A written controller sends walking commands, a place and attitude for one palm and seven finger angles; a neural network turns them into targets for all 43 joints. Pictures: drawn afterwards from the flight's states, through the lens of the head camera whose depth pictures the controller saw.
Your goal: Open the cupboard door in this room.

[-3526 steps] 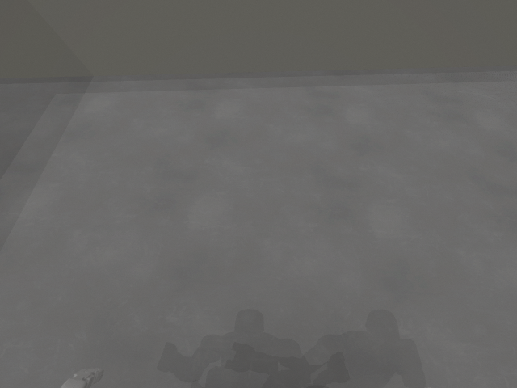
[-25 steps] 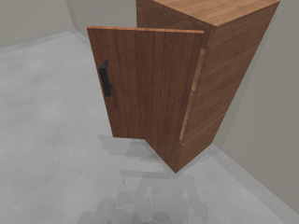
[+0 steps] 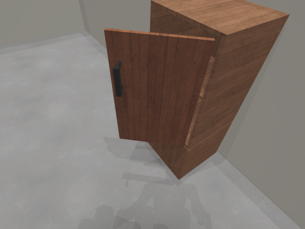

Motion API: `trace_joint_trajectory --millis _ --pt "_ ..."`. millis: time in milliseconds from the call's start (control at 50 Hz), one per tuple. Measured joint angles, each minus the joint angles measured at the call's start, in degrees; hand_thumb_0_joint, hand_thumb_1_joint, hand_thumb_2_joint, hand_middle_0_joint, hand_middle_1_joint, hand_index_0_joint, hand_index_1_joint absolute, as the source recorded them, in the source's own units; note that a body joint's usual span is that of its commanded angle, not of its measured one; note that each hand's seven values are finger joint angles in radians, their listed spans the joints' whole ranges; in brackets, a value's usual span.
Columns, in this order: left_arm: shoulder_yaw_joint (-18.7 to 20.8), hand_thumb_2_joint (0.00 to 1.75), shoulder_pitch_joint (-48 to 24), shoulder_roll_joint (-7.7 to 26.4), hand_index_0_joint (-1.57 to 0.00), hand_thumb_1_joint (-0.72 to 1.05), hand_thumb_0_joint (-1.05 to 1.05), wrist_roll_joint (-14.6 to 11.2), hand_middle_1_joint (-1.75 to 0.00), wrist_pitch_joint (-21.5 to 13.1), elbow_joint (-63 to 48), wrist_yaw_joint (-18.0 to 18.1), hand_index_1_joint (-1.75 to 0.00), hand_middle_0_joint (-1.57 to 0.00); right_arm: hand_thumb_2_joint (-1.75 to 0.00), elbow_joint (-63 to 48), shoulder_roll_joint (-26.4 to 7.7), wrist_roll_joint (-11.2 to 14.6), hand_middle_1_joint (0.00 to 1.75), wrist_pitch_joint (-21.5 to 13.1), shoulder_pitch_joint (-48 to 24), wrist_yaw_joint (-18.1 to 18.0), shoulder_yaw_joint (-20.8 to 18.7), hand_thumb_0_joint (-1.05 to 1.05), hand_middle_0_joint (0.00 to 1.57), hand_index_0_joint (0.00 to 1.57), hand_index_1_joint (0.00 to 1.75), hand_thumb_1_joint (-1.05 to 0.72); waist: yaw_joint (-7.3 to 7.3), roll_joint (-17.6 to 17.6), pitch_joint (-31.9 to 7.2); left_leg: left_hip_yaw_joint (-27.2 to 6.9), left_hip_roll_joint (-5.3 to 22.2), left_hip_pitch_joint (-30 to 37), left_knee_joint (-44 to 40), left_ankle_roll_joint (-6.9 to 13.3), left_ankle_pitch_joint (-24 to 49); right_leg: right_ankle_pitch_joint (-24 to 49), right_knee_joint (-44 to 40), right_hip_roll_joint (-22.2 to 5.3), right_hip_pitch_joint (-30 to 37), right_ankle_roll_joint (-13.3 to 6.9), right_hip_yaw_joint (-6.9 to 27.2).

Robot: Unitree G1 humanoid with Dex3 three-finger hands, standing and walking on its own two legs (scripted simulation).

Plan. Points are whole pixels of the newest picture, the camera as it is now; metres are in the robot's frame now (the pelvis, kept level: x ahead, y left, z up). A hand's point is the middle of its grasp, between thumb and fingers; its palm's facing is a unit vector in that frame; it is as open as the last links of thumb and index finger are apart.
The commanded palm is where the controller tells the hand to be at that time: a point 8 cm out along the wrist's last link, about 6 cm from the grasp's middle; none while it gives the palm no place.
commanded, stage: look again from close up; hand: left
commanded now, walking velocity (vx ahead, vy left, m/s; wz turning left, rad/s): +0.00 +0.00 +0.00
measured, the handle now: (119, 79) +0.61 +0.17 +0.06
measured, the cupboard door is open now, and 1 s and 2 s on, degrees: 47 47 47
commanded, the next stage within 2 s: shuffle to correct the standing spot in 0.42 s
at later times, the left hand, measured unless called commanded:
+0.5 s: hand out of the picture -0.01 +0.18 -0.18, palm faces +0.00 -0.99 -0.15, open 7.4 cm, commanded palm none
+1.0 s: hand out of the picture +0.03 +0.15 -0.18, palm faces -0.04 -0.99 -0.16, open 7.4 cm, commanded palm none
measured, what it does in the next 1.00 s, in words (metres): stands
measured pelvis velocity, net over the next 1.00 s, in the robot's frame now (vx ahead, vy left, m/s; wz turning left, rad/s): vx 0.05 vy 0.00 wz -0.08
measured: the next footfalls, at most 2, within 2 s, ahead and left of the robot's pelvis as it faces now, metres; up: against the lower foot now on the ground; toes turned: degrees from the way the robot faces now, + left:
none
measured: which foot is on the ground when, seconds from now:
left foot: down 0.00-1.00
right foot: down 0.00-1.00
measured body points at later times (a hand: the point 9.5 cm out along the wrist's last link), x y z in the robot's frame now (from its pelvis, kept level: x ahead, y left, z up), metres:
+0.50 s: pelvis +0.01 +0.03 +0.00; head +0.01 +0.04 +0.45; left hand -0.01 +0.23 -0.17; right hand +0.01 -0.20 -0.15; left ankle +0.04 +0.10 -0.74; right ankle +0.04 -0.12 -0.74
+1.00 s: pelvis +0.05 +0.00 +0.00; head +0.05 +0.00 +0.45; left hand +0.04 +0.20 -0.16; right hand +0.00 -0.21 -0.16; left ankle +0.04 +0.10 -0.74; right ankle +0.04 -0.10 -0.74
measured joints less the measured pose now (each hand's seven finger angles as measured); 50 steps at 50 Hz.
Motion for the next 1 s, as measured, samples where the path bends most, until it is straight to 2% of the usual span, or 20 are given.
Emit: trace_joint_trajectory --millis 380,580,660,760,800,840,920,1000 --pt "-0.42 0.9 3.92 -5.79 -0.2 0.91 0.0 0.24 -0.3 -0.07 3.17 1.33 -0.3 -0.2 -0.9 3.74 5.79 0.62 0.3 -0.24 1.47 -0.7 0.0 0.01 0.2 0.21 0.29 -0.91 0.49 -0.65 0.95 1.19 -1.79 0.91 -1.92 1.68 0.22 0.34 -1.08 -1.66 0.3 1.89 1.22" --pt "-0.17 0.9 4.75 -7.68 -0.2 0.91 0.0 0.38 -0.3 -0.18 3.33 1.62 -0.3 -0.2 -0.9 4.03 6.75 0.62 0.3 -0.45 2.42 -1.16 -0.33 0.01 0.2 0.21 0.29 -0.92 0.43 -1.01 0.54 2.01 -2.34 1.79 -2.41 2.27 -0.14 0.0 -0.91 -2.17 0.61 2.49 2.09" --pt "0.6 0.9 5.74 -7.83 -0.19 0.91 0.0 0.81 -0.3 0.58 3.09 0.98 -0.3 -0.2 -0.9 3.64 7.01 0.37 0.3 -0.21 3.2 -1.34 -0.94 0.01 0.2 0.21 0.29 -0.91 0.5 -0.99 -0.04 3.06 -2.17 2.01 -1.78 2.4 -1.12 -3.8 2.38 -2.18 -0.73 1.23 2.83" --pt "1.82 0.9 7.43 -7.74 -0.19 0.91 0.0 1.17 -0.3 1.45 2.34 0.11 -0.3 -0.2 -0.9 3.14 6.78 -0.04 0.3 -0.3 4.29 -1.63 -1.82 0.01 0.2 0.21 0.29 -0.91 0.47 -0.43 -0.4 4.85 -1.03 2.27 -0.3 2.1 -2.97 -9.38 8.9 -1.94 -2.93 -0.19 0.94" --pt "2.13 0.9 7.94 -7.67 -0.19 0.91 0.0 1.1 -0.3 1.25 2.09 0.0 -0.3 -0.2 -0.9 3.15 6.56 -0.06 0.3 -0.42 4.88 -1.77 -1.92 0.01 0.2 0.21 0.29 -0.91 0.33 -0.33 -0.36 5.34 -0.62 2.33 0.77 1.52 -3.95 -7.97 6.54 -1.77 -1.9 -0.42 0.37" --pt "2.12 0.9 7.91 -7.85 -0.19 0.91 0.0 0.9 -0.3 0.63 2.2 0.32 -0.3 -0.2 -0.9 3.41 6.21 0.18 0.3 -0.43 5.37 -1.98 -1.79 0.01 0.2 0.21 0.29 -0.91 0.26 0.33 -0.01 5.27 0.19 2.06 2.67 0.79 -5.32 -3.54 5.31 -1.18 -1.18 -0.28 0.19" --pt "1.28 0.9 7.49 -8.44 -0.19 0.91 0.0 0.09 -0.3 -0.87 2.92 1.17 -0.3 -0.2 -0.9 4.47 6.22 0.5 0.3 -0.06 5.68 -2.09 -0.94 0.01 0.2 0.2 0.29 -0.91 -0.3 1.17 -0.14 4.3 1.27 2.48 2.55 -0.24 -5.89 -5.17 4.05 -0.05 0.12 -0.75 -0.8" --pt "0.48 0.9 5.76 -9.05 -0.19 0.91 0.0 -0.19 -0.3 -1.24 2.92 1.79 -0.3 -0.2 -0.9 4.92 7.26 0.78 0.3 -0.38 5.1 -2.23 -0.39 0.01 0.19 0.2 0.29 -0.91 -0.19 0.77 0.21 4.15 1.27 3.77 -0.36 -0.81 -4.59 -4.28 1.75 0.24 1.18 -0.99 -1.0"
